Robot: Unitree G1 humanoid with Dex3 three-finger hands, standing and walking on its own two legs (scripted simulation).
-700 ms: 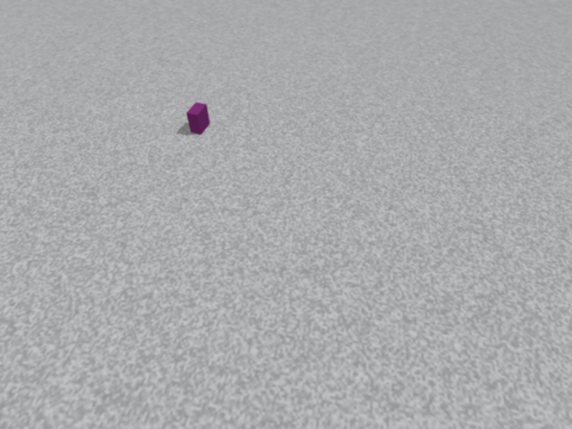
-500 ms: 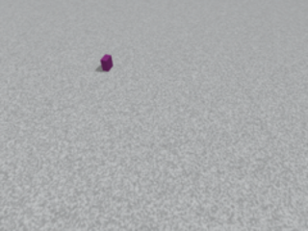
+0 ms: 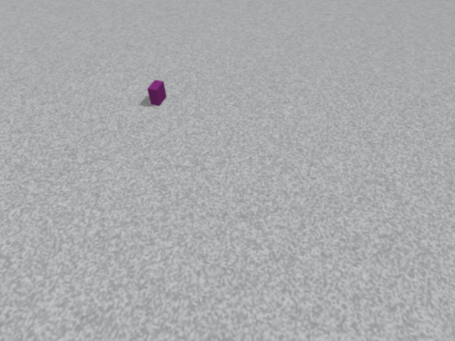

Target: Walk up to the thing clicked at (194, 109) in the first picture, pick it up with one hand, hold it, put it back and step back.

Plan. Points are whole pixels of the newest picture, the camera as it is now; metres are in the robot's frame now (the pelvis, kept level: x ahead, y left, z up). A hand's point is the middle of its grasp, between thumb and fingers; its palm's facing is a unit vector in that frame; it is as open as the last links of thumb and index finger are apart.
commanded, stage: stand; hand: left
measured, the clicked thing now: (157, 92) +1.85 +0.48 -0.72
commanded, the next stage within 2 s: walk up in 0.42 s
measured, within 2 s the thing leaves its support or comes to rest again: neither
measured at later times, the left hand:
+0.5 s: hand out of the picture +0.09 +0.26 -0.15, palm faces +0.07 -0.95 -0.32, open 7.4 cm
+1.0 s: hand (36, 314) +0.22 +0.39 -0.15, palm faces +0.31 -0.93 -0.22, open 7.4 cm
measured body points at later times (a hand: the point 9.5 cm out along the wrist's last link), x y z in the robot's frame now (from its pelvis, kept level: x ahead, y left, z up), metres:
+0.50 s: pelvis +0.01 +0.00 +0.00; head +0.01 +0.01 +0.45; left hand +0.08 +0.31 -0.13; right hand +0.08 -0.31 -0.13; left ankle +0.00 +0.12 -0.74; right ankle -0.01 -0.12 -0.75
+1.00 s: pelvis +0.18 +0.10 -0.01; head +0.15 +0.14 +0.44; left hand +0.20 +0.44 -0.13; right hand +0.33 -0.20 -0.09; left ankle +0.13 +0.21 -0.75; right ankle +0.31 -0.02 -0.67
